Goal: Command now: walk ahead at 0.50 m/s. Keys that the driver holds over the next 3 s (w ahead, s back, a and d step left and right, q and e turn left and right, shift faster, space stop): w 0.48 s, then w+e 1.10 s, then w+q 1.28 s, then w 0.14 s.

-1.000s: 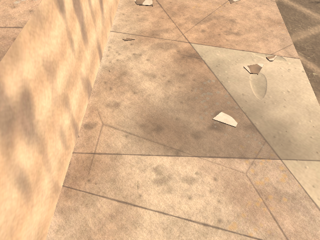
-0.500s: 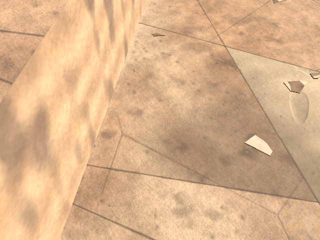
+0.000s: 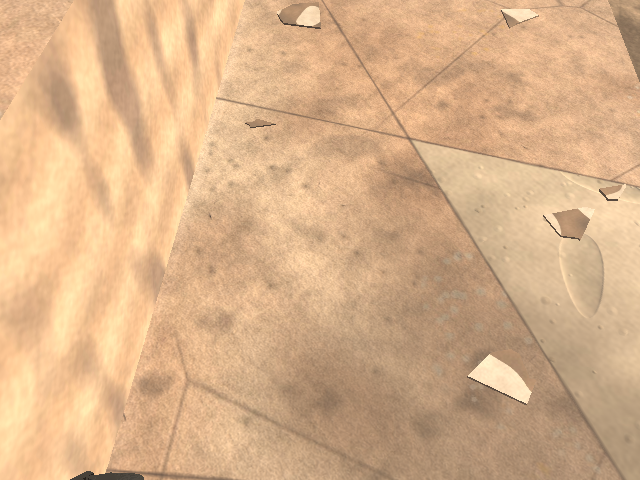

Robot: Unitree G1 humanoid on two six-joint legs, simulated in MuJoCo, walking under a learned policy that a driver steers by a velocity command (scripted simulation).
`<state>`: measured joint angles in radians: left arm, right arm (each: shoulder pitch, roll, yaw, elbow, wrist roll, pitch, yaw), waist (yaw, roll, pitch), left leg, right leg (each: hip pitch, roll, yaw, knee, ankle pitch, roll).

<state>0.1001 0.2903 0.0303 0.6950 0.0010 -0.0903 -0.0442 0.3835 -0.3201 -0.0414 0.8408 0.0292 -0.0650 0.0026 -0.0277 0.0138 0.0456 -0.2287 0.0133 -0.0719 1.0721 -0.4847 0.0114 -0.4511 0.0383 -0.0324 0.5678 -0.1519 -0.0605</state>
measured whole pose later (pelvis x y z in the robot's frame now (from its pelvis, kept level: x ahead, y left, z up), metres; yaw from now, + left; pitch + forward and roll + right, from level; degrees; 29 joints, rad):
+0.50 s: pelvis +0.28 +0.03 +0.00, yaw +0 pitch +1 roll -1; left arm 0.37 0.32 0.05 0.87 -0.02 -0.07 -0.01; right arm 0.08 -0.30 -0.03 0.74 -0.01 -0.09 0.03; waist 0.07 -0.01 0.05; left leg -0.43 0.01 0.03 0.56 -0.13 0.04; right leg -0.12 0.05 0.05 0.82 -0.51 -0.03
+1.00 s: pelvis +0.56 -0.03 -0.01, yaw -14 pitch +1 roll +1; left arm 0.09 0.28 0.06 0.64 -0.03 -0.03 -0.05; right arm 0.32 -0.32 -0.06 0.91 0.01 -0.04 -0.02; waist -0.03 0.00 0.06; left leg 0.05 0.09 0.21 0.62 -0.47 -0.03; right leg -0.51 0.02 -0.06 0.61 -0.12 -0.09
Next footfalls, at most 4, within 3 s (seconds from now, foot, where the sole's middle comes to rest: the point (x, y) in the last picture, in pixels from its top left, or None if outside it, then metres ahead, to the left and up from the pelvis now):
0.44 left None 0.41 0.13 -0.76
0.98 right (395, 364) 0.70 -0.14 -0.76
1.48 left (357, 242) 1.04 -0.08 -0.76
1.94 right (491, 220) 1.10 -0.44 -0.76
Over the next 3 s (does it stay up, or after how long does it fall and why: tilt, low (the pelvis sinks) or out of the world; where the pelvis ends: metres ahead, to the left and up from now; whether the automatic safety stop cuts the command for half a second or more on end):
stays up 1.58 -0.43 0.00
